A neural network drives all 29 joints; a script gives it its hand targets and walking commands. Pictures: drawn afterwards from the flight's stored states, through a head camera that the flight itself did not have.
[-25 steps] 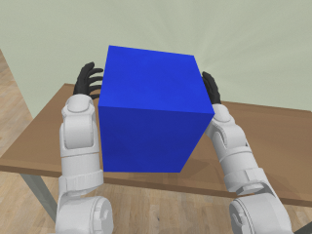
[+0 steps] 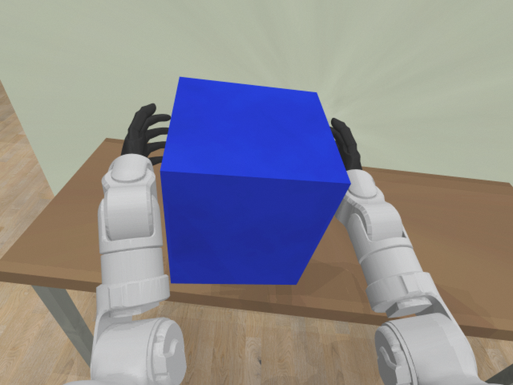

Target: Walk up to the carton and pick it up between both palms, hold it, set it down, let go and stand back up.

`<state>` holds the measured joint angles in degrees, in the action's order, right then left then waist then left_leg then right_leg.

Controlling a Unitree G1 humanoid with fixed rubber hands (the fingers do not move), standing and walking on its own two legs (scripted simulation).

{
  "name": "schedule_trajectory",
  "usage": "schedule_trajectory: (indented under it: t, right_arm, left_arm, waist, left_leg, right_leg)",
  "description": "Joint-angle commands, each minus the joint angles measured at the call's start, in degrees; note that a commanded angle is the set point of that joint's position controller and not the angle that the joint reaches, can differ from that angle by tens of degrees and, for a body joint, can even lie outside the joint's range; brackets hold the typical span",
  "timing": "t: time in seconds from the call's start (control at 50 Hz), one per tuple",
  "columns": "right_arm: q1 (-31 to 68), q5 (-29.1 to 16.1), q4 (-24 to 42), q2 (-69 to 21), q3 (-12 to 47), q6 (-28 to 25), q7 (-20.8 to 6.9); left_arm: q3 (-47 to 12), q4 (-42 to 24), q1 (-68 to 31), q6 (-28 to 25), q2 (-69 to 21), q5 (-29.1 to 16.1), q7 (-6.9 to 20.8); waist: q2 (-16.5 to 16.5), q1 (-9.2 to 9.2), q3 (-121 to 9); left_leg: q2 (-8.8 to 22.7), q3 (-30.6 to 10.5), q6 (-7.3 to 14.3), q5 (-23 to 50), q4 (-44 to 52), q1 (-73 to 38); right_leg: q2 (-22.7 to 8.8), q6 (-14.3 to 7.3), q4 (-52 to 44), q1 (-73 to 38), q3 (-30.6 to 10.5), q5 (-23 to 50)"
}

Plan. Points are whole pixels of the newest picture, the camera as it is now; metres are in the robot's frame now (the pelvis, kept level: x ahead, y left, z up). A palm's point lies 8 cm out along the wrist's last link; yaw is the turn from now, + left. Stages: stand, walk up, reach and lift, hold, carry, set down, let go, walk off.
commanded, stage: hold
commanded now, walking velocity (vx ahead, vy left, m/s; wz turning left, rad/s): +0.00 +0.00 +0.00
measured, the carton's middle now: (242, 189) +0.37 +0.02 +0.15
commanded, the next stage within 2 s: none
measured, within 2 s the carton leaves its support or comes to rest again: neither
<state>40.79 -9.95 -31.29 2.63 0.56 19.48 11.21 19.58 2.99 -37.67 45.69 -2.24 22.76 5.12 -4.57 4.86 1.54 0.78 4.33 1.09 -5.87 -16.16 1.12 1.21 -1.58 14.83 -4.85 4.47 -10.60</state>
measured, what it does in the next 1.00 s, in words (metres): stands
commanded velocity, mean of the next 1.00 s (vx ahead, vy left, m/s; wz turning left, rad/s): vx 0.00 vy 0.00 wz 0.00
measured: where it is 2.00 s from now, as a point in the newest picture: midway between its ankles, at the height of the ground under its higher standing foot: outside the picture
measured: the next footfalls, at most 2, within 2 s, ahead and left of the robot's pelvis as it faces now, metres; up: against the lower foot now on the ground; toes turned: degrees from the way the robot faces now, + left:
none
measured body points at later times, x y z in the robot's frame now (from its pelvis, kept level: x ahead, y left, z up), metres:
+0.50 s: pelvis +0.00 +0.01 +0.00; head -0.05 +0.04 +0.44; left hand +0.37 +0.17 +0.22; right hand +0.37 -0.13 +0.20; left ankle +0.05 +0.11 -0.75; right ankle -0.01 -0.09 -0.75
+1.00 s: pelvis +0.00 +0.00 +0.00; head -0.05 +0.04 +0.44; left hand +0.37 +0.17 +0.22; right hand +0.38 -0.14 +0.21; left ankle +0.05 +0.11 -0.75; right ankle -0.01 -0.09 -0.75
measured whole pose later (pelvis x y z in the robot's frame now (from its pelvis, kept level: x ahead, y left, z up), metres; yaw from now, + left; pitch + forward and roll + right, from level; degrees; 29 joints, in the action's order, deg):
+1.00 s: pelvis +0.00 +0.00 +0.00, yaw +0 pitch -10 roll +0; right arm 40.7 -10.5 -31.4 2.8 1.0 18.7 11.4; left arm 19.3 2.4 -37.3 45.6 -2.2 23.2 5.4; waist -5.2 5.3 2.0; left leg 0.9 4.2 0.8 -6.5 -16.7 0.4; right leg 1.3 -1.7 14.4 -6.0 4.5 -10.7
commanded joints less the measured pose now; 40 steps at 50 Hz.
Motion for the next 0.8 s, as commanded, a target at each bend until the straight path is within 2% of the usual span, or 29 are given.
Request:
schedule_trajectory:
  t: [0.0,0.08,0.12,0.16,0.18,0.22,0.26,0.34,0.36,0.42,0.48,0.54,0.6,0.62,0.7,0.72,0.76,0.78]
  right_arm:
    - [41.29,-4.50,18.96,-30.33,17.45,-4.99,-4.73]
    - [38.91,-3.29,14.60,-28.77,15.01,-4.08,-4.69]
    - [39.94,-3.21,15.76,-28.78,14.87,-4.25,-4.72]
    - [39.02,-4.08,16.06,-28.80,15.43,-4.23,-4.55]
    - [40.06,-4.69,19.08,-29.01,16.27,-4.76,-4.44]
    - [39.62,-6.26,20.99,-28.74,18.89,-4.96,-4.04]
    - [37.81,-7.00,20.24,-28.11,19.25,-4.52,-3.70]
    - [38.65,-5.87,20.29,-27.98,17.95,-4.14,-4.27]
    - [39.06,-5.84,20.45,-28.80,18.09,-4.13,-4.60]
    - [39.28,-6.23,19.77,-28.25,17.81,-4.03,-5.14]
    - [40.40,-5.36,20.53,-28.44,17.04,-4.16,-5.35]
    - [40.57,-3.87,16.84,-28.40,15.65,-3.91,-5.73]
    - [41.06,-2.94,14.08,-28.01,13.68,-3.95,-6.08]
    - [41.39,-2.80,15.47,-28.44,13.82,-4.31,-6.15]
    - [40.61,-3.32,15.48,-29.13,14.81,-4.57,-5.41]
    - [40.91,-3.47,15.94,-29.31,15.44,-4.74,-5.17]
    - [41.67,-3.68,16.27,-29.99,16.03,-4.66,-4.63]
    - [40.69,-3.51,15.73,-29.51,15.74,-4.55,-4.50]
  left_arm:
    - [-26.21,-2.24,-28.42,-2.70,-25.94,-9.19,6.17]
    - [-23.99,-0.89,-28.18,-1.72,-25.34,-7.88,6.94]
    - [-23.66,-0.92,-27.90,-1.36,-25.37,-7.86,7.27]
    - [-24.51,-2.30,-27.73,-1.37,-25.86,-8.04,7.31]
    - [-25.66,-3.49,-27.17,-1.45,-26.25,-8.66,7.21]
    - [-26.95,-5.98,-26.44,-1.61,-26.19,-8.94,6.77]
    - [-27.03,-5.98,-24.76,-1.30,-25.73,-8.70,6.53]
    - [-27.91,-6.04,-26.42,-1.05,-26.54,-8.74,6.56]
    - [-27.65,-6.78,-27.01,-1.17,-26.54,-8.90,6.37]
    - [-27.44,-5.81,-26.86,-1.12,-26.28,-8.62,5.95]
    - [-28.54,-5.65,-28.06,-1.18,-27.24,-10.07,5.54]
    - [-26.98,-4.08,-29.24,-1.30,-26.46,-9.20,5.41]
    - [-24.09,-0.01,-28.79,-0.73,-25.73,-7.36,5.95]
    - [-24.43,-0.56,-29.02,-0.85,-26.37,-7.64,6.11]
    - [-23.90,-0.85,-28.78,-1.46,-25.19,-8.09,6.53]
    - [-23.61,-1.36,-28.55,-1.59,-25.20,-8.06,6.86]
    - [-22.58,0.01,-28.59,-1.66,-24.34,-7.60,7.31]
    - [-22.74,0.24,-27.92,-1.67,-24.45,-7.55,7.48]
  waist:
    - [3.88,0.27,-19.44]
    - [4.37,0.55,-14.54]
    - [4.17,0.58,-15.37]
    - [5.26,1.17,-16.30]
    - [4.58,1.59,-19.10]
    - [5.02,1.05,-21.88]
    - [5.12,1.33,-19.14]
    - [6.06,1.31,-16.31]
    - [5.31,0.96,-16.68]
    - [5.98,0.23,-16.34]
    - [5.59,0.60,-18.90]
    - [5.08,0.78,-16.36]
    - [4.87,-0.09,-13.50]
    - [5.14,-0.16,-14.87]
    - [2.90,0.65,-16.73]
    - [2.56,0.33,-17.73]
    - [2.26,0.14,-16.91]
    - [2.83,0.66,-16.12]
  left_leg:
    - [-1.52,-0.47,0.23,9.70,-1.31,-14.42]
    - [-1.33,0.02,0.22,4.94,0.40,-12.56]
    - [-1.37,-0.20,0.47,4.98,0.08,-12.43]
    - [-1.47,-0.22,-0.23,8.50,-0.91,-13.86]
    - [-1.17,-0.71,-0.67,11.41,-1.87,-15.55]
    - [-1.61,-0.80,-1.41,17.46,-3.96,-17.63]
    - [-1.64,-1.03,-1.93,18.67,-4.24,-18.00]
    - [-1.15,-0.86,-1.71,11.70,-2.08,-15.22]
    - [-1.11,-0.97,-1.46,11.38,-1.68,-14.32]
    - [-0.83,-0.86,-1.38,10.01,-1.46,-14.93]
    - [-0.59,-0.75,-1.13,8.06,-1.06,-14.61]
    - [-0.43,-0.81,-0.45,4.39,0.17,-13.62]
    - [-0.52,-0.19,0.30,0.81,1.40,-11.68]
    - [-0.64,-0.23,0.36,1.38,1.43,-11.02]
    - [-1.29,0.20,0.33,5.75,-0.33,-12.45]
    - [-1.39,0.24,0.66,6.77,-0.57,-12.96]
    - [-1.78,0.21,1.04,6.62,-0.51,-12.21]
    - [-1.76,0.06,1.08,5.93,-0.27,-12.37]
  right_leg:
    - [1.22,4.13,-2.52,5.08,0.25,10.59]
    - [0.86,4.06,-3.53,6.05,0.45,5.92]
    - [0.63,3.98,-3.28,5.76,0.29,5.97]
    - [0.88,3.90,-2.91,4.72,0.33,9.34]
    - [1.40,3.84,-2.22,4.53,0.69,11.66]
    - [1.76,3.89,-1.54,3.01,0.70,16.29]
    - [1.84,3.93,-1.73,4.06,0.83,16.98]
    - [1.70,3.23,-2.36,5.93,1.34,9.62]
    - [1.91,2.99,-2.43,5.56,1.49,9.15]
    - [1.91,3.11,-2.37,6.63,0.87,7.88]
    - [1.79,3.01,-2.57,6.47,0.79,6.03]
    - [1.87,3.23,-3.00,7.83,1.22,3.41]
    - [1.05,3.23,-3.62,7.56,0.71,0.88]
    - [1.01,3.29,-3.42,6.94,0.59,1.46]
    - [0.71,4.17,-2.79,4.78,0.16,8.20]
    - [0.94,4.30,-2.68,4.03,0.45,9.24]
    - [0.52,4.68,-2.76,3.43,0.01,10.53]
    - [0.37,4.67,-3.00,3.39,-0.21,10.23]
